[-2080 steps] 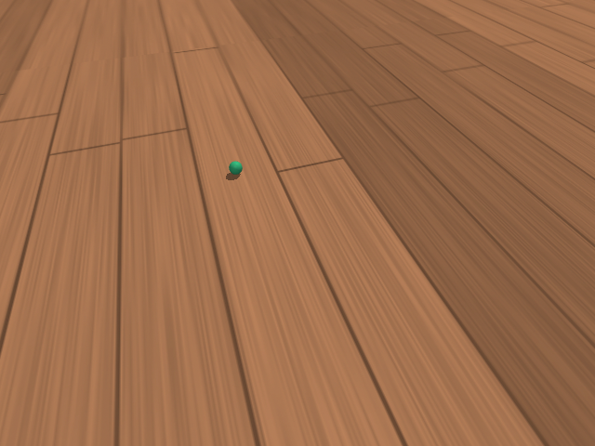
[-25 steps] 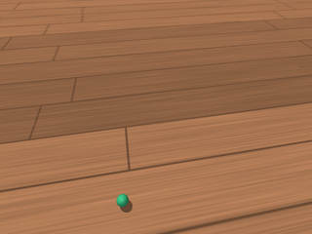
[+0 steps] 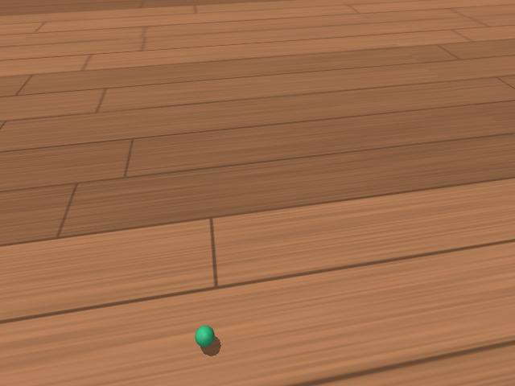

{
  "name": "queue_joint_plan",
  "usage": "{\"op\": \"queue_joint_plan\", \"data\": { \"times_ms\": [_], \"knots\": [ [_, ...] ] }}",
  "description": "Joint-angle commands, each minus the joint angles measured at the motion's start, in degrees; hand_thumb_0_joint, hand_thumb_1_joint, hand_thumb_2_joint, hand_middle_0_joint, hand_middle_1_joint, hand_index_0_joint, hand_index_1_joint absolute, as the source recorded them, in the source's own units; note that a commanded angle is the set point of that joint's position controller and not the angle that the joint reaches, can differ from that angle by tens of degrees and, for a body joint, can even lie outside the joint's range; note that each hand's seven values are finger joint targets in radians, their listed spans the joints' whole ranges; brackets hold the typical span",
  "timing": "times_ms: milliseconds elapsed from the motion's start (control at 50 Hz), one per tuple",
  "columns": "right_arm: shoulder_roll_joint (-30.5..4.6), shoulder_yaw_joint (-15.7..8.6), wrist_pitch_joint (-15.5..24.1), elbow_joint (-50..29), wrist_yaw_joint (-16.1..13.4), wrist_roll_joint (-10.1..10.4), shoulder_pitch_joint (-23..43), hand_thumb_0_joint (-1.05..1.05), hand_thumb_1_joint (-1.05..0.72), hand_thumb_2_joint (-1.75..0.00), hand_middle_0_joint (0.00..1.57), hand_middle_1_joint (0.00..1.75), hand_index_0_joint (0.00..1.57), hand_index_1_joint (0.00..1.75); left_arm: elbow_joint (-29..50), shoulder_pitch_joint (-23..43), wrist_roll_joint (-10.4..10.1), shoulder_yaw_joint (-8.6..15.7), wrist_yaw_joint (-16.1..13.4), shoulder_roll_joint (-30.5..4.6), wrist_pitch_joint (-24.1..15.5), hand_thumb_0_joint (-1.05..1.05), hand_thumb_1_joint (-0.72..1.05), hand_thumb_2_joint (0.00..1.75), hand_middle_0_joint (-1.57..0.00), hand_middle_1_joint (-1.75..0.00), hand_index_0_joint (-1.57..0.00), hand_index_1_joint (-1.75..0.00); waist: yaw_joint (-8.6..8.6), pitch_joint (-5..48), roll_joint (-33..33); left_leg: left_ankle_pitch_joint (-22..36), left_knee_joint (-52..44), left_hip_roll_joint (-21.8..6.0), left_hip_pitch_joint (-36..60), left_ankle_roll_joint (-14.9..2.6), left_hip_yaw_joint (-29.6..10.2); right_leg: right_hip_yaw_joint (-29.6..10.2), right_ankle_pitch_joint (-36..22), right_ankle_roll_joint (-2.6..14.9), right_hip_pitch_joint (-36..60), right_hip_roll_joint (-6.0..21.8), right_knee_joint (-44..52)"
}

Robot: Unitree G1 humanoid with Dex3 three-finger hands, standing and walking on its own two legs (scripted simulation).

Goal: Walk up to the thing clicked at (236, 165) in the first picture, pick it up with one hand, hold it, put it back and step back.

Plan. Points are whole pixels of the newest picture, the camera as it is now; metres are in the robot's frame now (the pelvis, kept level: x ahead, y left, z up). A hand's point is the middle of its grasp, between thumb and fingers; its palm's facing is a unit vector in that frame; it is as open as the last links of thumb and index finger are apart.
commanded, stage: stand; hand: left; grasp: from above
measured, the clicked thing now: (204, 336) +0.47 +0.26 -0.74
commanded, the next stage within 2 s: step back in 1.58 s
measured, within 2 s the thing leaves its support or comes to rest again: neither
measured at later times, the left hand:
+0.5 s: hand out of the picture +0.07 +0.25 -0.16, palm faces +0.03 -0.94 -0.34, open 7.4 cm
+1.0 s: hand out of the picture +0.07 +0.24 -0.15, palm faces +0.03 -0.94 -0.33, open 7.4 cm
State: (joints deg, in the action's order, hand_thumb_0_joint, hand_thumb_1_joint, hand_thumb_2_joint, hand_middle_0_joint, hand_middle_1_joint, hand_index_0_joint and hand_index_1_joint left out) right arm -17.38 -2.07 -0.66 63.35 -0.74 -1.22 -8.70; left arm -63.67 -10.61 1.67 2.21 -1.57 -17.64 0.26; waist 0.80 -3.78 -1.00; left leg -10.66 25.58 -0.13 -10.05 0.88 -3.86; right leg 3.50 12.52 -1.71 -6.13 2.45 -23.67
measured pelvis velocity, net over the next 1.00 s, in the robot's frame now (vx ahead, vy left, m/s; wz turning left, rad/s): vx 0.01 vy -0.01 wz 0.00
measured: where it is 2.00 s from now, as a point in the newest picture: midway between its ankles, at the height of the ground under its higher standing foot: outside the picture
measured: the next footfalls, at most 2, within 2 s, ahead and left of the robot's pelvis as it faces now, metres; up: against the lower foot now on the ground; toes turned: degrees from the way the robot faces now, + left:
none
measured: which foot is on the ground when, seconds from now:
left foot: down 0.00-1.00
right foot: down 0.00-1.00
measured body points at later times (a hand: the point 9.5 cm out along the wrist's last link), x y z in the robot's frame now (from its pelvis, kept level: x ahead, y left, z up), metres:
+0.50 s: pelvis +0.01 +0.00 +0.00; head +0.01 +0.00 +0.45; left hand +0.07 +0.29 -0.13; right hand +0.08 -0.29 -0.14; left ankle +0.04 +0.13 -0.74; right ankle +0.01 -0.14 -0.74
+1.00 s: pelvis +0.01 -0.01 +0.01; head +0.01 -0.01 +0.45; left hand +0.07 +0.29 -0.13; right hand +0.09 -0.30 -0.13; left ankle +0.04 +0.13 -0.74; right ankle +0.01 -0.14 -0.74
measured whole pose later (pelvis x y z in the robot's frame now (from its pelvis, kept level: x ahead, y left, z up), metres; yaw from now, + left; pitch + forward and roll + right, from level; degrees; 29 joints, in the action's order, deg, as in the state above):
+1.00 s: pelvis +0.01 -0.01 +0.01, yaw +0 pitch -4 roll +0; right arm -18.8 -0.6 0.2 65.5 -0.5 -0.8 -6.4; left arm -65.7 -7.4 1.0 2.0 -0.2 -18.6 0.0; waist 0.5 -3.1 -0.5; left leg -9.3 21.0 -0.3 -8.1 1.2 -4.0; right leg 3.8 11.6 -1.4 -4.5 2.3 -19.7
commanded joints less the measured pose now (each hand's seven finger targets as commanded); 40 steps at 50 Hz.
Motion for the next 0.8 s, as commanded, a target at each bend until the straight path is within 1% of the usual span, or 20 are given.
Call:
{"op": "queue_joint_plan", "data": {
  "times_ms": [0, 80, 100, 120, 160, 220, 260, 280, 320, 360, 460, 520, 560, 580, 600, 640, 660, 720, 740, 780],
  "knots": [
    [-10.35, -1.71, 1.19, -3.56, -0.42, 0.00, 2.52, 0.00, -0.90, -0.90, 0.20, 0.30, 0.20, 0.30, 3.09, 2.92, 0.12, 1.91, -0.71, -11.53, -1.46, 0.00, 0.90, 0.90, -0.20, -0.30, -0.20, -0.30, -0.37, 0.95, 1.26, -0.34, -5.59, -4.49, -0.89, -2.22, -4.55, -5.90, 3.72, 1.95, -1.82, 5.03, 7.56],
    [-10.88, -1.48, 1.15, -2.81, -0.42, -0.09, 1.99, 0.00, -0.90, -0.90, 0.20, 0.30, 0.20, 0.30, 2.74, 3.72, -0.15, 1.87, -0.48, -11.73, -1.28, 0.00, 0.90, 0.90, -0.20, -0.30, -0.20, -0.30, -0.45, -0.41, -0.12, -2.41, -6.93, -4.62, -2.87, -2.19, -4.85, -5.56, 4.54, 1.84, -1.29, 4.63, 7.58],
    [-10.98, -1.44, 1.26, -2.95, -0.41, -0.12, 2.53, 0.00, -0.90, -0.90, 0.20, 0.30, 0.20, 0.30, 2.65, 3.58, -0.13, 1.87, -0.40, -11.72, -1.26, 0.00, 0.90, 0.90, -0.20, -0.30, -0.20, -0.30, -0.14, 0.13, -0.46, -1.88, -7.07, -4.76, -2.67, -2.17, -4.85, -5.52, 3.94, 2.00, -0.82, 4.79, 7.28],
    [-11.25, -1.39, 1.24, -2.86, -0.41, -0.06, 2.62, 0.00, -0.90, -0.90, 0.20, 0.30, 0.20, 0.30, 2.49, 3.63, -0.14, 1.88, -0.32, -11.87, -1.09, 0.00, 0.90, 0.90, -0.20, -0.30, -0.20, -0.30, -0.16, -0.66, -1.24, -4.21, -7.87, -4.89, -3.69, -2.10, -5.24, -5.25, 5.00, 1.96, -1.16, 4.43, 7.02],
    [-11.45, -1.24, 1.33, -2.55, -0.45, -0.13, 2.37, 0.00, -0.90, -0.90, 0.20, 0.30, 0.20, 0.30, 2.23, 3.65, -0.25, 1.93, -0.17, -11.80, -1.05, 0.00, 0.90, 0.90, -0.20, -0.30, -0.20, -0.30, -0.04, 0.48, -1.96, -4.18, -8.59, -5.40, -4.25, -2.33, -5.73, -5.09, 2.72, 2.12, 0.60, 4.50, 6.15],
    [-11.70, -1.18, 1.60, -2.64, -0.49, 0.10, 3.14, 0.00, -0.90, -0.90, 0.20, 0.30, 0.20, 0.30, 1.96, 3.59, -0.27, 1.87, -0.11, -11.88, -1.22, 0.00, 0.90, 0.90, -0.20, -0.30, -0.20, -0.30, 0.27, 2.24, -0.65, 0.76, -7.64, -5.44, -2.30, -2.29, -5.46, -5.01, 0.00, 2.08, 1.31, 4.91, 6.44],
    [-11.36, -0.96, 1.72, -2.22, -0.49, 0.05, 2.47, 0.00, -0.90, -0.90, 0.20, 0.30, 0.20, 0.30, 1.86, 4.32, -0.36, 1.82, -0.03, -11.82, -1.22, 0.00, 0.90, 0.90, -0.20, -0.30, -0.20, -0.30, -0.08, 1.93, -0.36, 1.41, -7.60, -5.29, -2.01, -2.09, -5.03, -4.92, 0.28, 2.09, 0.88, 4.81, 6.41],
    [-11.66, -0.96, 1.64, -2.16, -0.51, 0.03, 2.58, 0.00, -0.90, -0.90, 0.20, 0.30, 0.20, 0.30, 1.78, 4.40, -0.33, 1.75, -0.02, -11.69, -1.19, 0.00, 0.90, 0.90, -0.20, -0.30, -0.20, -0.30, -0.15, 1.35, -0.92, -0.08, -7.96, -5.34, -2.40, -2.17, -5.16, -4.74, 0.85, 2.04, 0.49, 4.66, 6.59],
    [-11.94, -0.91, 1.73, -2.24, -0.46, 0.12, 3.13, 0.00, -0.90, -0.90, 0.20, 0.30, 0.20, 0.30, 1.69, 4.30, -0.39, 1.68, 0.01, -11.76, -1.31, 0.00, 0.90, 0.90, -0.20, -0.30, -0.20, -0.30, 0.06, 2.18, -0.21, 2.67, -7.61, -5.42, -1.17, -2.25, -5.07, -4.74, -0.88, 2.04, 0.74, 4.94, 6.81],
    [-12.20, -0.89, 1.83, -2.15, -0.48, 0.14, 3.02, 0.00, -0.90, -0.90, 0.20, 0.30, 0.20, 0.30, 1.59, 4.57, -0.42, 1.71, 0.11, -11.85, -1.35, 0.00, 0.90, 0.90, -0.20, -0.30, -0.20, -0.30, -0.26, 2.63, -0.16, 3.13, -7.19, -5.43, -0.28, -2.29, -4.70, -4.90, -1.24, 1.97, 0.55, 4.90, 6.93],
    [-12.22, -0.63, 1.98, -1.72, -0.56, 0.12, 2.67, 0.00, -0.90, -0.90, 0.20, 0.30, 0.20, 0.30, 1.61, 5.08, -0.66, 1.76, 0.09, -11.99, -1.50, 0.00, 0.90, 0.90, -0.20, -0.30, -0.20, -0.30, -0.35, 4.37, 0.06, 10.09, -6.56, -5.76, 1.28, -2.30, -4.17, -4.82, -5.95, 1.80, 2.08, 5.28, 6.48],
    [-12.44, -0.62, 2.03, -1.65, -0.65, 0.21, 3.59, 0.00, -0.90, -0.90, 0.20, 0.30, 0.20, 0.30, 1.44, 4.93, -0.66, 1.77, 0.04, -11.77, -1.35, 0.00, 0.90, 0.90, -0.20, -0.30, -0.20, -0.30, 0.08, 4.47, 0.08, 12.02, -6.40, -6.01, 1.69, -2.34, -4.14, -4.29, -7.27, 1.77, 2.44, 5.32, 6.03],
    [-12.20, -0.50, 1.96, -1.59, -0.67, 0.14, 3.64, 0.00, -0.90, -0.90, 0.20, 0.30, 0.20, 0.30, 1.28, 4.98, -0.62, 1.69, 0.12, -11.68, -1.30, 0.00, 0.90, 0.90, -0.20, -0.30, -0.20, -0.30, -0.06, 3.97, 0.23, 11.39, -6.59, -5.99, 1.41, -2.34, -4.14, -4.01, -6.47, 1.60, 2.00, 5.07, 6.47],
    [-12.19, -0.47, 1.85, -1.56, -0.67, 0.19, 3.38, 0.00, -0.90, -0.90, 0.20, 0.30, 0.20, 0.30, 1.31, 5.52, -0.63, 1.78, 0.14, -11.98, -1.22, 0.00, 0.90, 0.90, -0.20, -0.30, -0.20, -0.30, -0.49, 2.88, 0.70, 8.09, -7.45, -5.72, 0.48, -2.08, -4.20, -4.29, -4.05, 1.55, 1.32, 4.94, 6.86],
    [-12.24, -0.51, 1.88, -1.62, -0.63, 0.20, 3.94, 0.00, -0.90, -0.90, 0.20, 0.30, 0.20, 0.30, 1.39, 5.43, -0.56, 1.70, 0.14, -11.79, -1.26, 0.00, 0.90, 0.90, -0.20, -0.30, -0.20, -0.30, -0.14, 3.44, 0.53, 9.02, -7.23, -5.94, 0.97, -2.30, -4.29, -4.15, -4.73, 1.69, 1.90, 5.19, 7.18],
    [-12.29, -0.53, 1.89, -1.55, -0.59, 0.24, 4.00, 0.00, -0.90, -0.90, 0.20, 0.30, 0.20, 0.30, 1.40, 5.53, -0.53, 1.69, 0.22, -12.01, -1.32, 0.00, 0.90, 0.90, -0.20, -0.30, -0.20, -0.30, -0.30, 3.91, 0.94, 9.72, -6.96, -6.03, 1.64, -2.17, -4.01, -4.32, -4.79, 1.72, 1.73, 5.30, 7.24],
    [-12.50, -0.52, 1.83, -1.36, -0.68, 0.18, 3.65, 0.00, -0.90, -0.90, 0.20, 0.30, 0.20, 0.30, 1.33, 5.58, -0.63, 1.81, 0.25, -12.06, -1.27, 0.00, 0.90, 0.90, -0.20, -0.30, -0.20, -0.30, -0.38, 3.57, 0.58, 8.03, -7.23, -5.93, 0.65, -2.29, -4.05, -4.53, -4.14, 1.74, 2.10, 5.26, 7.29],
    [-12.55, -0.50, 1.93, -1.39, -0.53, 0.32, 4.07, 0.00, -0.90, -0.90, 0.20, 0.30, 0.20, 0.30, 1.33, 5.40, -0.55, 1.61, 0.27, -12.08, -1.48, 0.00, 0.90, 0.90, -0.20, -0.30, -0.20, -0.30, -0.29, 3.18, 0.18, 9.33, -7.63, -5.94, 0.74, -2.12, -4.24, -4.35, -4.57, 1.72, 2.10, 5.31, 7.62],
    [-12.35, -0.40, 1.87, -1.36, -0.53, 0.26, 3.85, 0.00, -0.90, -0.90, 0.20, 0.30, 0.20, 0.30, 1.32, 5.50, -0.66, 1.75, 0.31, -12.28, -1.42, 0.00, 0.90, 0.90, -0.20, -0.30, -0.20, -0.30, -0.42, 2.87, 0.26, 7.48, -7.83, -5.88, 0.01, -2.23, -4.04, -4.50, -3.82, 1.75, 2.11, 5.31, 7.57],
    [-12.50, -0.53, 2.01, -1.65, -0.46, 0.39, 5.05, 0.00, -0.90, -0.90, 0.20, 0.30, 0.20, 0.30, 1.40, 5.20, -0.56, 1.61, 0.31, -12.22, -1.57, 0.00, 0.90, 0.90, -0.20, -0.30, -0.20, -0.30, -0.07, 3.54, -0.05, 9.75, -7.44, -6.08, 1.60, -2.26, -4.18, -4.31, -4.84, 1.82, 2.07, 5.49, 7.82]
  ]
}}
